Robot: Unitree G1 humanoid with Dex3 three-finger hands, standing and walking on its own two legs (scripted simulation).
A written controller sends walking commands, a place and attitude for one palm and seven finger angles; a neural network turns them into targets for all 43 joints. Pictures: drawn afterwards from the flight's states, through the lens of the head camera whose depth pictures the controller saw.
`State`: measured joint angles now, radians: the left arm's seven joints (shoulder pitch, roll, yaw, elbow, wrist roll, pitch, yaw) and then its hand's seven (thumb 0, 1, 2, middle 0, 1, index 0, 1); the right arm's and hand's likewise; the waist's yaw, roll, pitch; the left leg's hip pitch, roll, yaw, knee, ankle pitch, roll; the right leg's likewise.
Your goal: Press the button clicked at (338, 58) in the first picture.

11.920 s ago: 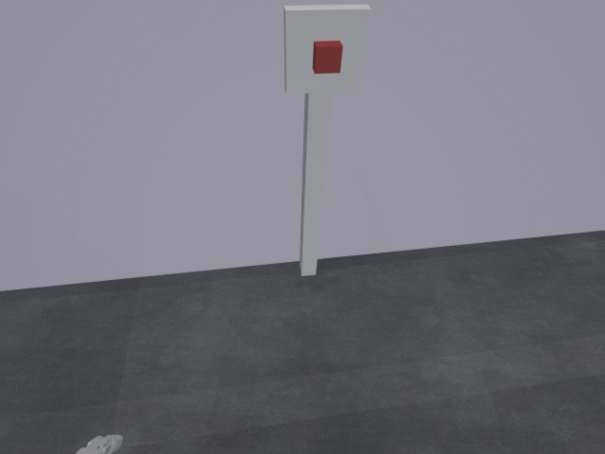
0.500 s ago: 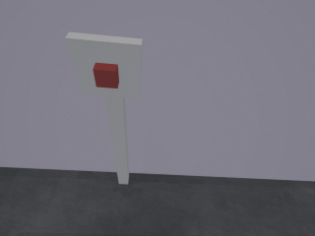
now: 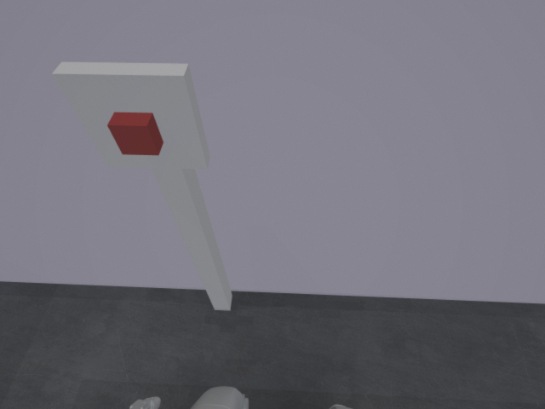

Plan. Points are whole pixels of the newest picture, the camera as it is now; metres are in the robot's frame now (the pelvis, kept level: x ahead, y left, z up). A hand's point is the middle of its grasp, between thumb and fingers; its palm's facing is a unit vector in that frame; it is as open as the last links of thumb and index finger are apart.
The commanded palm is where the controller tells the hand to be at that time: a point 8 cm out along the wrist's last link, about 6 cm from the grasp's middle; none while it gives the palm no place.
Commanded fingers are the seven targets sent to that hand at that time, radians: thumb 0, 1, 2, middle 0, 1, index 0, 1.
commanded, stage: come to a stop and stand still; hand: left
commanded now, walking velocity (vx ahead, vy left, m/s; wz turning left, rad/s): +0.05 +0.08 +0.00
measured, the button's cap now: (137, 132) +0.47 +0.24 +0.14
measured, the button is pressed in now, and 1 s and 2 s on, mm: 0 0 0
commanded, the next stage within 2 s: look again from close up in 1.94 s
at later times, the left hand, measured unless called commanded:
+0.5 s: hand out of the picture -0.02 +0.21 -0.17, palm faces +0.01 -0.99 -0.16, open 7.4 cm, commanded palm none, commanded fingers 0.00 0.90 0.90 -0.20 -0.30 -0.20 -0.30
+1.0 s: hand out of the picture -0.03 +0.17 -0.17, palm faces +0.02 -0.98 -0.19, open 7.4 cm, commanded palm none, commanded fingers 0.00 0.90 0.90 -0.20 -0.30 -0.20 -0.30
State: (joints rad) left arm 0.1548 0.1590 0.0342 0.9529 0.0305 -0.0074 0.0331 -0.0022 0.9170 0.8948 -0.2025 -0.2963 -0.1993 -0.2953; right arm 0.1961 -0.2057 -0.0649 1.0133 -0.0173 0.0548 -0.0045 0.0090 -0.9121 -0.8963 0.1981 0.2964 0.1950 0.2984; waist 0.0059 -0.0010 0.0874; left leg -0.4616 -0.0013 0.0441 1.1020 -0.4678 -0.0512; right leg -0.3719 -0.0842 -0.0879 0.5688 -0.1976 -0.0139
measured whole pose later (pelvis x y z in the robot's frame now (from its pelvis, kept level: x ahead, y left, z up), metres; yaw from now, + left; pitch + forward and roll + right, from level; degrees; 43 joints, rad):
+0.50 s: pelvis -0.02 +0.03 +0.01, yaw -1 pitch +1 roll +1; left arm 0.29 0.16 0.03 1.08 0.02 0.04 0.01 0.00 0.91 0.90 -0.20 -0.30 -0.19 -0.29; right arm 0.34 -0.11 0.00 1.06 -0.03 -0.02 -0.04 0.01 -0.92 -0.90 0.20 0.30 0.20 0.30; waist -0.02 -0.03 0.02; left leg -0.20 -0.02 0.08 0.39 -0.21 0.04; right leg -0.32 -0.02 -0.03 0.74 -0.42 0.02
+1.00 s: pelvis -0.05 +0.00 +0.00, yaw -1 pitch -3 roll +0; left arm 0.32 0.17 -0.01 1.05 0.02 -0.01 0.04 0.01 0.92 0.90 -0.20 -0.30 -0.20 -0.29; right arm 0.31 -0.15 0.00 1.05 -0.02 0.00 -0.02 0.01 -0.92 -0.90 0.20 0.30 0.20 0.30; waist 0.00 -0.01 -0.02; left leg -0.23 0.04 0.02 0.52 -0.23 -0.02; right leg -0.18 0.04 -0.07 0.49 -0.27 -0.06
